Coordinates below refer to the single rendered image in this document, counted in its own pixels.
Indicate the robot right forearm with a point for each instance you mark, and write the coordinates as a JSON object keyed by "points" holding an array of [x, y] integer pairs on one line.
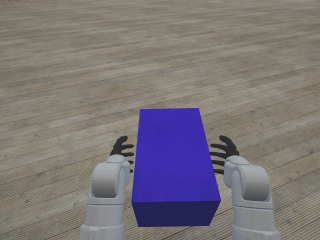
{"points": [[251, 199]]}

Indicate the robot right hand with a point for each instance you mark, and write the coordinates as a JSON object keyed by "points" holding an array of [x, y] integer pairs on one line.
{"points": [[230, 150]]}

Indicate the robot left hand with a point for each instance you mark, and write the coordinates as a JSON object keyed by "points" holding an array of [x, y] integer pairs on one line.
{"points": [[118, 147]]}

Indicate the carton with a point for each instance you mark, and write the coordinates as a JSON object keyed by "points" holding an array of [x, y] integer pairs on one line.
{"points": [[174, 183]]}

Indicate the robot left forearm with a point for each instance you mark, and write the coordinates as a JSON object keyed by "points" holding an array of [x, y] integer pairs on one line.
{"points": [[106, 196]]}

